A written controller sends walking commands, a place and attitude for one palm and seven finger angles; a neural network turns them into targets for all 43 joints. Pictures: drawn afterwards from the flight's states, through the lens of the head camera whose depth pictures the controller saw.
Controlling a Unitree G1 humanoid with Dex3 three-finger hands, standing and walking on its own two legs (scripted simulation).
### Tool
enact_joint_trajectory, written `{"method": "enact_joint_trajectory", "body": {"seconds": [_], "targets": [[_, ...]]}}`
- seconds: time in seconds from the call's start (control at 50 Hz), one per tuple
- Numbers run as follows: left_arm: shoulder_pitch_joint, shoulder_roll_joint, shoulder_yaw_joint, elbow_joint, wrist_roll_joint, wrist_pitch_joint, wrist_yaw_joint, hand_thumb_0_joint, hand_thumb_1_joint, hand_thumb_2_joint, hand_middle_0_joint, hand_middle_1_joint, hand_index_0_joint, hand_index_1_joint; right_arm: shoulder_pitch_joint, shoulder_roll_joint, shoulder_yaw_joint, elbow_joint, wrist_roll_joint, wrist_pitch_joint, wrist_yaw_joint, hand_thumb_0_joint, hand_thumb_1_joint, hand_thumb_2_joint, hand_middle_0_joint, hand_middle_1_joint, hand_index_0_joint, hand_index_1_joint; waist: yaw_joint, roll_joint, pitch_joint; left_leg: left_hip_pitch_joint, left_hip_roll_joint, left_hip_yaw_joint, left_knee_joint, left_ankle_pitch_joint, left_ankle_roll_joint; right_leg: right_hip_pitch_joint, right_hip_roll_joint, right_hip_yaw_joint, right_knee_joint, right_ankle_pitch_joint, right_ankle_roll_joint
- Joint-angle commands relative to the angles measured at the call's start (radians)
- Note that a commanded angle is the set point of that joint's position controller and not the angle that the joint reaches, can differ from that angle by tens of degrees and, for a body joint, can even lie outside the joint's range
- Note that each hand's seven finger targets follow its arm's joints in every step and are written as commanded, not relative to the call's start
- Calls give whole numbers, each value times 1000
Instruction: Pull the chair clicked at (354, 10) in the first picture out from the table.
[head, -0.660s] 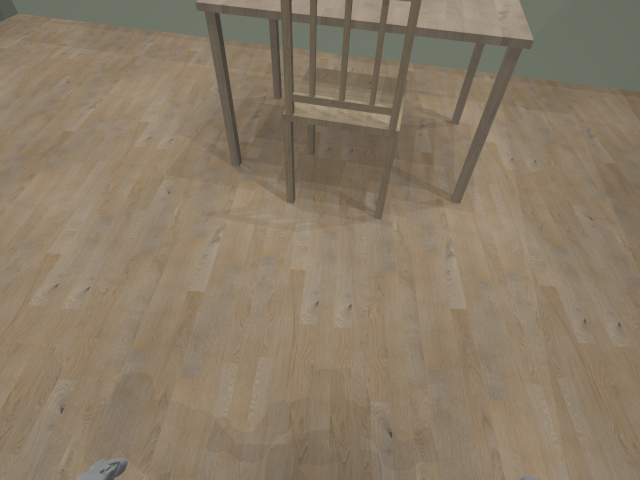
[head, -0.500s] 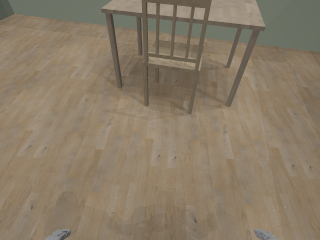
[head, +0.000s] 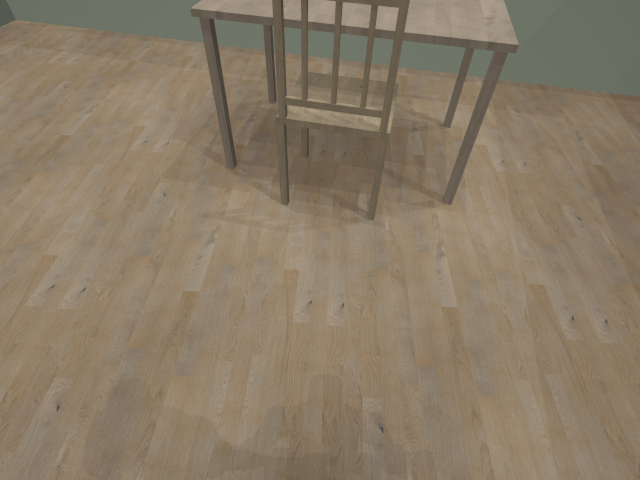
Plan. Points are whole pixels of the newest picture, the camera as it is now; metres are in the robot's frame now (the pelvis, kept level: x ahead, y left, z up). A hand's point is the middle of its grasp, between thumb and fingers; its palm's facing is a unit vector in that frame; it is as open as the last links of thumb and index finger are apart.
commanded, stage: stand and wait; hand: left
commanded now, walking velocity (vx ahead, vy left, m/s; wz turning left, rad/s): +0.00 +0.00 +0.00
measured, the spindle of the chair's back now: (336, 56) +1.38 +0.02 -0.06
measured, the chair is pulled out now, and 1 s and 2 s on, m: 0.00 0.00 0.00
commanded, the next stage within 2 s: look at it before walking up in 0.28 s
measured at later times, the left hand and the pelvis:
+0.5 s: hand out of the picture +0.06 +0.24 -0.16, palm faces -0.04 -0.95 -0.31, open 7.4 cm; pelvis +0.00 +0.00 +0.00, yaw -1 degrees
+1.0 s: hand out of the picture +0.08 +0.24 -0.16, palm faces -0.04 -0.95 -0.32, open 7.4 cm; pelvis +0.01 +0.00 +0.00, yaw -1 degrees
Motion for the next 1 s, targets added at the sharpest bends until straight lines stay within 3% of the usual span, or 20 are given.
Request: {"method": "enact_joint_trajectory", "body": {"seconds": [0.0,0.18,0.28,0.54,0.74,0.96,0.98], "targets": [[-52,197,40,-62,-2,-29,9,0,900,900,-200,-300,-200,-300,-55,-185,-43,-62,-2,-26,-7,0,-900,-900,200,300,200,300,1,4,-44,-18,97,-93,-81,93,35,-8,-116,122,-94,68,-32],[-49,189,38,-54,0,-25,8,0,900,900,-200,-300,-200,-300,-42,-179,-43,-46,-3,-24,-5,0,-900,-900,200,300,200,300,2,-3,-14,-37,96,-98,-101,24,34,-44,-109,131,-117,-42,-29],[-46,186,39,-55,0,-29,8,0,900,900,-200,-300,-200,-300,-36,-178,-44,-43,-3,-29,-5,0,-900,-900,200,300,200,300,3,-1,-51,-18,102,-97,-94,72,35,-26,-111,128,-104,15,-29],[-42,183,38,-47,2,-29,9,0,900,900,-200,-300,-200,-300,-41,-176,-45,-41,-1,-28,-7,0,-900,-900,200,300,200,300,0,6,-43,-9,108,-93,-99,90,33,-25,-108,125,-99,68,-28],[-37,185,38,-45,1,-32,10,0,900,900,-200,-300,-200,-300,-46,-182,-45,-43,0,-33,-10,0,-900,-900,200,300,200,300,0,17,-84,28,115,-86,-92,181,35,9,-112,112,-77,175,-26],[-40,188,38,-43,2,-31,10,0,900,900,-200,-300,-200,-300,-58,-183,-43,-42,0,-31,-10,0,-900,-900,200,300,200,300,3,14,-60,31,114,-83,-103,175,33,7,-112,113,-89,174,-24],[-3,104,22,-22,0,-21,13,0,900,900,-200,-300,-200,-300,-25,-100,-24,-23,-4,-23,-7,0,-900,-900,200,300,200,300,2,9,-76,31,112,-68,-98,123,24,14,-111,105,-91,114,-13]]}}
